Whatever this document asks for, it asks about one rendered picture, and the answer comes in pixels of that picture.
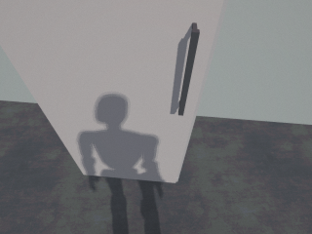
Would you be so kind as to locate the fridge door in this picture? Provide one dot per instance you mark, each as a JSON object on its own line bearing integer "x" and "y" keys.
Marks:
{"x": 108, "y": 75}

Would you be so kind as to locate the handle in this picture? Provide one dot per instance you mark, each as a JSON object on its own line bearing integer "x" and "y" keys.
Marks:
{"x": 194, "y": 38}

